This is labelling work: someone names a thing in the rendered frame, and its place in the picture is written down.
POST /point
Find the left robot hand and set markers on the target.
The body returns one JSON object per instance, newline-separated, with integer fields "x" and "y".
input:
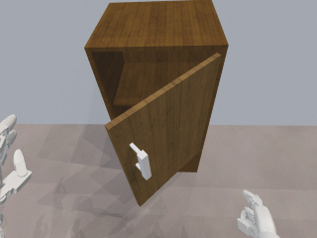
{"x": 20, "y": 176}

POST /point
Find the handle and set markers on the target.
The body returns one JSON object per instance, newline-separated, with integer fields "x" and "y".
{"x": 144, "y": 164}

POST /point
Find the cupboard door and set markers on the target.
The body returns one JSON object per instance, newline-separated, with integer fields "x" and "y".
{"x": 168, "y": 125}

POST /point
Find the right robot hand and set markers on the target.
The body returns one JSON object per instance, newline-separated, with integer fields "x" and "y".
{"x": 260, "y": 219}

